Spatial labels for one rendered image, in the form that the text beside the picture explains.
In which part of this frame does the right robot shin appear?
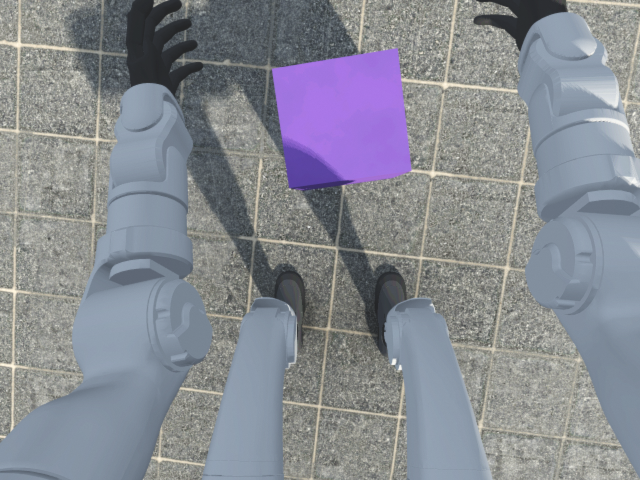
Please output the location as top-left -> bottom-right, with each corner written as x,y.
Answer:
384,298 -> 449,350

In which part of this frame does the robot left thigh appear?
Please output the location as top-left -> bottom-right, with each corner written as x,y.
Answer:
202,308 -> 297,480

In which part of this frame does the robot right hand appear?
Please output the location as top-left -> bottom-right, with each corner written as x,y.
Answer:
473,0 -> 568,51

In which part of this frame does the left robot forearm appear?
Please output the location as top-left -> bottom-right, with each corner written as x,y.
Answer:
72,83 -> 193,369

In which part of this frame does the right robot forearm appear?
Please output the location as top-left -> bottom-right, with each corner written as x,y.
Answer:
517,12 -> 640,223

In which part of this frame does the robot left upper arm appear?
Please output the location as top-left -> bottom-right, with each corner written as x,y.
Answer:
0,276 -> 213,480

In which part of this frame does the robot left hand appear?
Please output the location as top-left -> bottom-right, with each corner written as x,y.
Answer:
126,0 -> 203,99

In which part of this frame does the carton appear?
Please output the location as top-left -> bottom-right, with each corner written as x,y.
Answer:
272,48 -> 412,191

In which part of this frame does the robot right upper arm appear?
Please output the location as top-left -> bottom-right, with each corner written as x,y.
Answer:
525,212 -> 640,478

